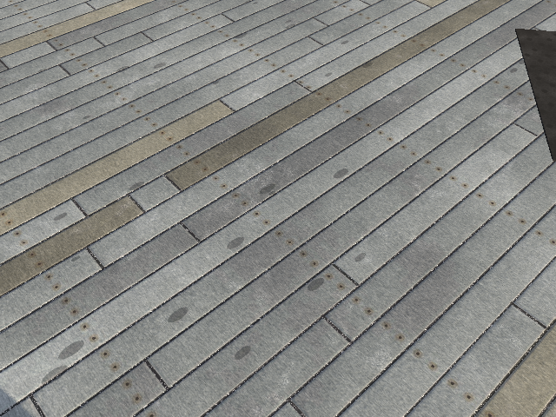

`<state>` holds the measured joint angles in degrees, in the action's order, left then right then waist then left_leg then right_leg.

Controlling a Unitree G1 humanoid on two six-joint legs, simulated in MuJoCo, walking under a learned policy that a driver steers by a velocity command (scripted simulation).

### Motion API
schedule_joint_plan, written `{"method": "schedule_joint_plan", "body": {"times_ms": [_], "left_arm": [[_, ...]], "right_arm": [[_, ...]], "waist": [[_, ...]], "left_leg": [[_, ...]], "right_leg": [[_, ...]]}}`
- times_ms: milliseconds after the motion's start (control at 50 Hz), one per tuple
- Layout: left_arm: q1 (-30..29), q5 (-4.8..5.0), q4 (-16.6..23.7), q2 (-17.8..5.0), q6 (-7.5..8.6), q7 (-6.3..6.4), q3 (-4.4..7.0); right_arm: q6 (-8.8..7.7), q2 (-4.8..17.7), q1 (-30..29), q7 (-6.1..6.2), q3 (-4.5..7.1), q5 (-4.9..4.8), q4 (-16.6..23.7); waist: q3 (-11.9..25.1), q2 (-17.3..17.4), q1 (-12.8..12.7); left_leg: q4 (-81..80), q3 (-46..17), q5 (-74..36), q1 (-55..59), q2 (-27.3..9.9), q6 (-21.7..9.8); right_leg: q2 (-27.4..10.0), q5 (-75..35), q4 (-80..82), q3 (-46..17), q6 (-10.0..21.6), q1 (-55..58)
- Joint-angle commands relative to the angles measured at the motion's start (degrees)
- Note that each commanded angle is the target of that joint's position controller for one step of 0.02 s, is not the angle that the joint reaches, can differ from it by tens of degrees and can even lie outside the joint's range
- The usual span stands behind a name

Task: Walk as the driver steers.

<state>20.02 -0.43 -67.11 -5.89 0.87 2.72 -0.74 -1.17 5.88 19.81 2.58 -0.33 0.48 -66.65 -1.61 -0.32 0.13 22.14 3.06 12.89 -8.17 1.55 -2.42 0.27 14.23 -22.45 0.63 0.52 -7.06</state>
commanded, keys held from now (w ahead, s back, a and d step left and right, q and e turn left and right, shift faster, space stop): no key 0.20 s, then w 0.62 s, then no key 0.18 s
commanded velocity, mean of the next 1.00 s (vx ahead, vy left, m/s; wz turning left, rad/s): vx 0.26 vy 0.00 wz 0.00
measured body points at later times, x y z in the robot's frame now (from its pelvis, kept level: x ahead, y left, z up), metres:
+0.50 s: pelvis +0.05 -0.02 -0.01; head +0.05 -0.04 +0.44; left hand +0.04 +0.20 -0.15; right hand -0.06 -0.24 -0.17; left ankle -0.01 +0.09 -0.74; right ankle +0.04 -0.11 -0.74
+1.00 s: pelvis +0.28 -0.03 -0.03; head +0.33 -0.03 +0.42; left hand +0.16 +0.17 -0.17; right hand +0.43 -0.25 -0.16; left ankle +0.39 +0.02 -0.75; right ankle +0.07 -0.12 -0.70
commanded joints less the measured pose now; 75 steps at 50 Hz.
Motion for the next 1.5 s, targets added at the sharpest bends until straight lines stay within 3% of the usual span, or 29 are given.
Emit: {"method": "schedule_joint_plan", "body": {"times_ms": [20,200,280,360,420,500,520,540,560,580,640,720,840,880,920,960,980,1000,1020,1040,1060,1100,1180,1260,1340,1380,1400,1440,1500], "left_arm": [[5.5,0.00,-0.2,-3.3,0.09,0.10,0.43],[5.5,0.01,-0.2,-3.3,0.09,0.09,0.44],[5.5,-0.58,0.8,-3.9,-0.27,-0.25,1.11],[0.1,-2.19,5.3,-1.8,0.70,-1.74,0.95],[-0.8,-1.46,7.6,-3.2,2.31,-2.88,1.80],[11.3,-0.39,3.7,-1.7,3.23,-2.89,2.58],[16.5,-0.90,2.5,-3.9,3.47,-2.43,3.34],[22.8,-1.21,2.1,-9.9,3.71,-1.87,4.82],[22.5,-1.01,1.5,-11.4,2.82,-1.82,5.25],[16.1,-1.01,3.7,-9.4,2.70,-1.91,4.67],[9.5,-0.41,6.1,-6.8,4.28,-2.05,3.59],[15.3,-0.46,3.5,-5.7,5.24,-1.81,2.68],[15.9,-0.69,3.1,-6.2,5.72,-1.43,1.84],[15.7,-0.72,2.6,-7.3,5.92,-1.13,1.91],[13.9,-0.54,2.6,-8.9,6.18,-0.72,2.26],[11.4,0.78,3.0,-9.3,6.01,-0.85,2.41],[14.7,1.27,4.2,-5.3,5.60,-0.74,1.82],[23.5,3.67,2.6,-3.4,4.54,-0.65,2.06],[19.2,1.37,2.9,-6.1,3.75,-0.61,2.76],[12.4,-0.39,4.7,-5.8,3.47,-0.93,2.86],[9.7,-1.28,5.3,-5.4,3.20,-1.16,3.15],[10.2,-2.12,4.8,-3.4,1.40,-1.75,3.09],[8.8,-1.17,4.4,-1.7,-0.95,-1.19,2.28],[2.8,-0.87,5.1,-3.9,-2.11,-0.77,2.10],[0.9,-0.97,4.4,-2.6,-1.42,-0.97,1.33],[2.3,-1.34,4.0,-4.4,-0.20,-0.60,1.15],[0.7,-0.38,3.6,-6.3,0.16,-0.52,1.46],[0.8,0.27,3.1,-4.0,0.83,-0.84,0.90],[1.0,0.32,2.7,-4.6,1.12,-0.43,0.92]], "right_arm": [[-0.13,3.6,5.3,0.10,0.47,-0.01,0.0],[-0.19,3.5,5.4,0.09,0.50,-0.01,0.1],[0.61,6.3,6.6,-0.13,1.88,0.07,0.4],[0.93,8.9,12.8,-0.61,3.71,0.38,-0.2],[-0.27,9.7,9.3,-1.01,4.20,1.00,1.4],[-1.14,9.1,1.8,-1.38,4.30,-0.23,4.0],[-1.68,7.2,0.1,-1.57,3.74,0.10,5.1],[-2.31,2.4,-1.3,-2.19,2.36,-0.24,7.6],[-2.29,6.0,-1.7,-2.72,3.23,1.76,8.6],[-2.45,6.7,-2.7,-3.37,3.39,2.45,9.0],[-3.00,5.8,-1.9,-4.45,3.50,1.51,8.2],[-1.84,5.5,-6.0,-4.54,3.75,1.24,9.5],[-1.75,4.1,-21.2,-4.44,2.39,0.45,15.6],[-2.06,5.0,-19.4,-3.79,2.38,0.41,15.1],[-2.81,7.6,-9.1,-2.79,3.31,0.29,11.8],[-4.08,10.6,5.0,-2.09,4.64,1.73,7.0],[-4.43,15.8,10.4,-2.21,5.70,3.04,6.2],[-3.87,16.8,10.0,-2.70,5.97,0.95,6.3],[-3.11,14.5,2.7,-2.74,5.67,-0.84,8.4],[-3.10,10.2,-3.6,-2.55,4.30,-0.88,9.4],[-3.29,7.3,-5.3,-2.29,3.40,-0.42,9.2],[-3.69,4.7,-4.1,-1.52,2.13,-0.17,8.0],[-4.60,7.1,-2.9,-1.57,1.29,1.15,7.3],[-3.07,8.4,0.0,-1.44,1.12,0.73,6.9],[-1.51,7.6,-0.4,-1.03,0.88,0.09,7.1],[-1.54,6.8,1.8,-1.03,0.78,0.17,6.6],[-1.34,4.9,5.1,-1.23,0.70,-0.41,6.0],[-1.18,5.6,4.8,-1.03,0.89,-0.04,5.1],[-1.08,5.6,4.3,-0.95,0.92,0.09,4.7]], "waist": [[-4.1,0.2,0.0],[-4.2,0.2,0.0],[-5.3,3.2,0.6],[-11.5,8.3,3.5],[-9.4,5.5,1.3],[-6.8,2.9,-5.5],[-5.9,-2.1,-7.5],[-3.4,-16.6,-9.4],[-7.4,-14.0,-7.4],[-10.6,-6.3,-3.9],[-8.2,-1.2,-0.2],[-5.7,-3.6,-0.4],[-8.3,-5.5,-2.3],[-6.7,-6.4,-1.3],[-1.1,-7.4,3.0],[5.7,-6.1,9.1],[13.2,4.3,7.7],[23.6,9.4,4.2],[18.5,2.2,2.6],[8.5,2.2,1.6],[3.9,0.2,0.2],[1.8,0.8,-2.1],[2.7,3.9,-3.9],[2.5,6.3,-1.5],[-2.6,3.0,-1.7],[-3.5,0.0,-1.0],[-5.2,-4.9,1.9],[-3.9,-4.5,1.2],[-2.4,-2.7,1.2]], "left_leg": [[-4.1,-6.6,-7.9,-0.7,-6.9,-0.9],[-4.1,-6.5,-8.2,-0.6,-6.9,-0.9],[-5.5,-8.9,19.9,-2.4,-5.7,-3.7],[-15.6,-26.8,37.5,-3.5,-18.8,-11.7],[-16.0,-24.9,27.6,-3.9,-19.5,-11.7],[-5.6,-10.7,20.8,-17.9,-10.2,-7.3],[4.1,-6.2,18.8,-24.1,-6.8,-5.7],[24.1,2.8,16.2,-31.9,0.4,-2.7],[35.4,0.4,18.1,-36.2,-0.5,-3.6],[40.2,-2.3,12.8,-36.7,-3.7,-4.1],[38.5,-2.6,1.1,-32.8,-5.9,-2.6],[37.1,0.6,-3.1,-34.9,-4.8,-1.2],[16.9,5.8,-8.5,-28.0,-1.6,-1.3],[13.2,7.3,-8.7,-20.3,0.9,-2.9],[11.5,6.4,-9.8,-9.5,3.6,-4.9],[3.3,1.9,-22.6,8.0,-1.3,-6.8],[9.5,-12.7,-50.9,21.4,-18.2,-10.8],[6.8,-29.9,-62.6,29.1,-28.4,-21.0],[1.3,-26.3,-47.7,18.1,-25.3,-20.1],[-2.7,-21.3,-38.3,8.5,-22.2,-18.0],[-5.5,-17.2,-36.4,2.1,-19.8,-15.7],[-7.6,-10.1,-38.1,-6.4,-16.2,-12.4],[-6.9,-4.1,-40.4,-9.3,-13.0,-9.9],[-9.9,-6.9,-12.3,-9.3,-12.8,-8.7],[-10.7,-9.6,8.6,-13.9,-12.2,-6.6],[-8.8,-9.5,7.5,-13.9,-10.3,-3.4],[-8.5,-6.5,3.1,-11.2,-6.6,-2.2],[-5.4,-5.1,-4.0,-1.9,-6.4,-2.1],[-4.4,-5.1,-7.1,0.4,-7.0,-2.1]], "right_leg": [[-5.5,-8.0,3.7,-4.8,1.7,-3.5],[-5.5,-8.2,3.7,-4.7,1.6,-3.3],[-0.8,13.2,-1.6,-1.4,3.2,-7.8],[-0.6,12.5,-18.9,3.6,3.7,-20.7],[-3.0,13.1,-21.8,1.5,4.1,-20.7],[2.4,3.5,-3.6,6.4,4.1,5.8],[-2.2,7.5,1.3,-0.5,4.6,13.4],[-17.1,26.1,14.7,-25.0,8.1,17.6],[-22.7,33.2,17.8,-35.8,11.7,11.8],[-21.6,31.2,17.6,-32.7,11.9,6.5],[-14.8,8.4,18.1,-17.5,8.6,5.7],[-11.8,-18.7,14.5,-7.6,7.9,10.2],[-9.6,-37.6,12.8,-1.1,7.7,6.4],[-9.8,-52.3,7.9,0.4,6.9,6.5],[-9.7,-62.5,-2.7,0.4,5.5,7.7],[-7.0,-46.2,-22.2,1.3,4.4,1.8],[-0.7,-4.0,-42.6,4.5,3.4,-9.1],[4.9,21.7,-58.3,-1.7,2.5,-17.5],[1.4,15.2,-58.2,-4.3,2.6,-17.7],[0.0,12.0,-55.3,-3.2,2.3,-19.9],[-1.6,10.0,-51.5,-3.0,2.1,-18.9],[-3.0,8.1,-43.9,-2.8,1.7,-11.7],[-1.9,7.4,-27.5,-0.7,1.0,-6.0],[-1.9,4.4,-18.2,0.5,0.6,-5.2],[-2.2,-1.0,-5.8,1.0,0.8,-0.4],[-7.1,-6.3,1.2,-4.4,1.0,2.7],[-7.7,-5.8,1.1,-6.2,2.0,-2.3],[-6.8,-5.1,3.1,-5.3,1.5,-7.1],[-6.5,-7.5,3.9,-4.9,1.5,-5.5]]}}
